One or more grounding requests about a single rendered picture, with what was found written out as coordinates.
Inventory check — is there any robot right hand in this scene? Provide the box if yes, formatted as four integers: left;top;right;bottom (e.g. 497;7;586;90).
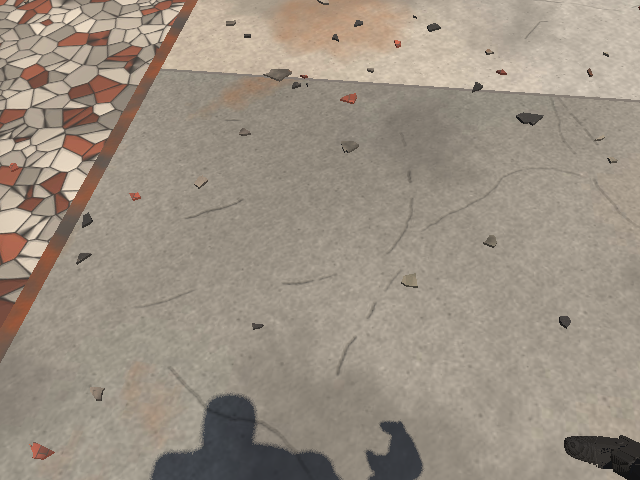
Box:
564;435;640;480

